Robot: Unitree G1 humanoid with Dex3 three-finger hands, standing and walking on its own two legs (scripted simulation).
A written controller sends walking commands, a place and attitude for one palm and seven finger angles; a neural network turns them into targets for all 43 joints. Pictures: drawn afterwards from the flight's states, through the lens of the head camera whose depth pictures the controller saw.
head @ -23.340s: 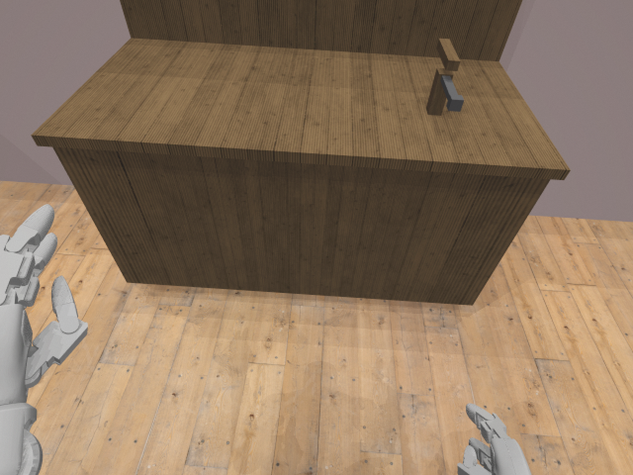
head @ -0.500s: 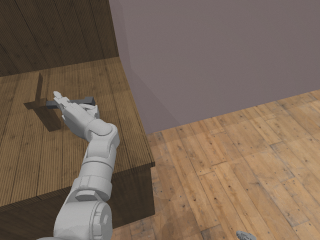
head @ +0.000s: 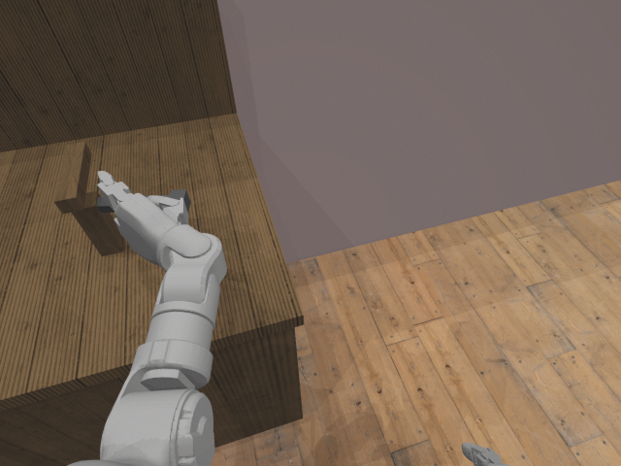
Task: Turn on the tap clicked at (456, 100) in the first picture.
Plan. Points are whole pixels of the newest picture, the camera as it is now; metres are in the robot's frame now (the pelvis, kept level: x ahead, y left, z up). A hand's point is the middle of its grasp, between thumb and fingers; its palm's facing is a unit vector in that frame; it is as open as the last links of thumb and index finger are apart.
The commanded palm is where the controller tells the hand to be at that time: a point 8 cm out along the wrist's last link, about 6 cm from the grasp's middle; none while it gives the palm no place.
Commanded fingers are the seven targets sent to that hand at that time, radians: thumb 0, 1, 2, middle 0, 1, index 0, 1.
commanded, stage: lift the hand up off the lever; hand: left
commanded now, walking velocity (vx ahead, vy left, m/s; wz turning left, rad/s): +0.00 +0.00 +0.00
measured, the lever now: (179, 202) +0.48 +0.24 +0.07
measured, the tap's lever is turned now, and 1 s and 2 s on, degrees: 75 75 75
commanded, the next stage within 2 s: draw the hand back beside the body in 0.60 s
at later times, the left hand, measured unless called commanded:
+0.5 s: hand (178, 200) +0.41 +0.20 +0.14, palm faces +0.80 -0.59 -0.09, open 7.8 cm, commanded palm +0.35 +0.21 +0.15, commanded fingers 0.00 0.90 0.90 -0.15 -0.15 -0.15 -0.15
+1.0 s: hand (180, 230) +0.36 +0.18 +0.14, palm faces +0.35 -0.93 -0.13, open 7.8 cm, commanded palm +0.31 +0.22 +0.16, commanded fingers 0.00 0.90 0.90 -0.17 -0.20 -0.17 -0.20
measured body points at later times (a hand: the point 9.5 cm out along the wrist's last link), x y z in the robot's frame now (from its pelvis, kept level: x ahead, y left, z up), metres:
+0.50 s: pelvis +0.01 +0.00 +0.01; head +0.01 -0.01 +0.46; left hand +0.37 +0.23 +0.15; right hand +0.17 -0.22 -0.12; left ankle +0.00 +0.14 -0.73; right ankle -0.01 -0.10 -0.73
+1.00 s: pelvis +0.01 +0.00 +0.01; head -0.01 -0.02 +0.46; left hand +0.33 +0.23 +0.15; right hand +0.16 -0.24 -0.09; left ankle +0.00 +0.14 -0.73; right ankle -0.01 -0.10 -0.73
